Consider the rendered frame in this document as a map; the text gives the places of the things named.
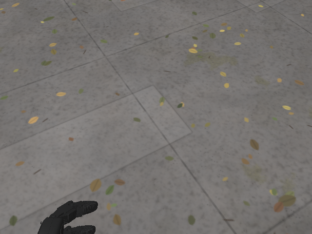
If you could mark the left robot hand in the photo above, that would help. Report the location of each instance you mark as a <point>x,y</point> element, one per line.
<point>54,224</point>

